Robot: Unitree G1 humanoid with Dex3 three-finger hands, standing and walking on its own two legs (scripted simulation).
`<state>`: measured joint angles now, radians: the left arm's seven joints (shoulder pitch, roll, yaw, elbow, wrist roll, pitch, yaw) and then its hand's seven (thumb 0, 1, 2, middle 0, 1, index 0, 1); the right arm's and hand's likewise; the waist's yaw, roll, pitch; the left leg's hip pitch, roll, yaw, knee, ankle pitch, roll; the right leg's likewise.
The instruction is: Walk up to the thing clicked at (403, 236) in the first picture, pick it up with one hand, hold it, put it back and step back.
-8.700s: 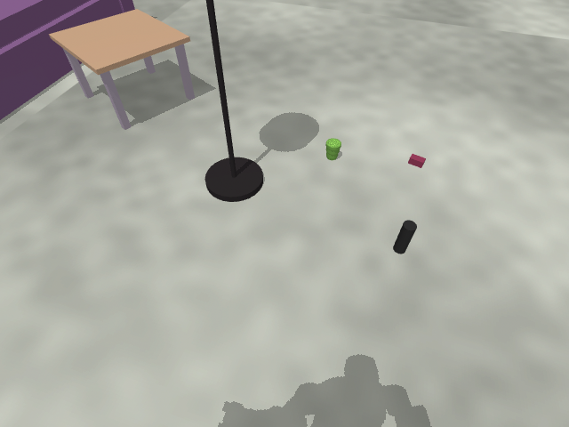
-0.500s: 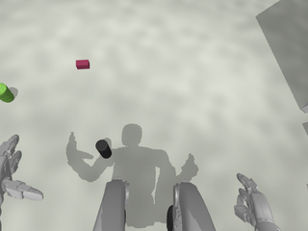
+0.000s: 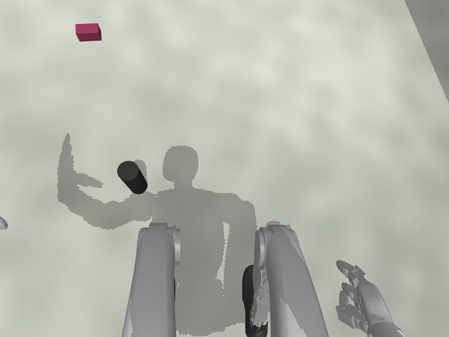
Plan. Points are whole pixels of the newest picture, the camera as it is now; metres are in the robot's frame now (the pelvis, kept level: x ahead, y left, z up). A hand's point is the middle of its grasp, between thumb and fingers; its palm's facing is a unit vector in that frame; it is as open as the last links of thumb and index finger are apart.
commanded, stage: go down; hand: left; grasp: from the side
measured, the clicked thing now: (133, 179) +0.45 +0.24 -0.39
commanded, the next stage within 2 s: approach in 0.98 s
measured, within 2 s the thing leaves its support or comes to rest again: neither
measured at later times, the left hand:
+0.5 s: hand out of the picture +0.37 +0.40 -0.06, palm faces +0.18 -0.98 -0.10, open 17.5 cm
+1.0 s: hand out of the picture +0.38 +0.41 -0.08, palm faces +0.17 -0.98 -0.08, open 17.4 cm
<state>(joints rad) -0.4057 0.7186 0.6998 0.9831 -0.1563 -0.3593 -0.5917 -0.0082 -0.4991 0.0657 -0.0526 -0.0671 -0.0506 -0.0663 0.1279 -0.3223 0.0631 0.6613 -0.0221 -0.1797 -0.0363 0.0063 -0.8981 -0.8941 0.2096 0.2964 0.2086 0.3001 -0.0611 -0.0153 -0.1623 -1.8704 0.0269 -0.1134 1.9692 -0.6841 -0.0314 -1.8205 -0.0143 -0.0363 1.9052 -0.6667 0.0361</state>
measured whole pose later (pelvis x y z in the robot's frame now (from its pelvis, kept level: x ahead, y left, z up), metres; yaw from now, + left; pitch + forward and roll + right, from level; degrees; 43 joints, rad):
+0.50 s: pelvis -0.01 +0.00 -0.06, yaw -1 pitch +32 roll -7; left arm -0.55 0.85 0.78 1.05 -0.17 -0.36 -0.68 -0.01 -0.53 0.05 -0.05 -0.05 -0.05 -0.06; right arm 0.12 -0.35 0.10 0.67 -0.04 -0.18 -0.02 0.00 -0.92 -0.90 0.21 0.30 0.21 0.30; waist -0.08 -0.03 -0.12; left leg -2.05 0.01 -0.14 2.18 -0.69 -0.03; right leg -1.99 -0.01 -0.04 2.10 -0.67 0.05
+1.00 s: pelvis -0.02 +0.00 -0.09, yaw -2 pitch +32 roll -7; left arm -0.60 0.92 0.82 1.09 -0.17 -0.36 -0.72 -0.01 -0.52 0.07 -0.05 -0.06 -0.04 -0.06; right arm 0.13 -0.36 0.13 0.67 -0.04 -0.16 -0.01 0.00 -0.91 -0.90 0.21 0.30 0.21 0.30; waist -0.10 -0.03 -0.10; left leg -2.13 0.00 -0.15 2.26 -0.69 -0.03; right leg -2.06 -0.01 -0.04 2.17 -0.67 0.05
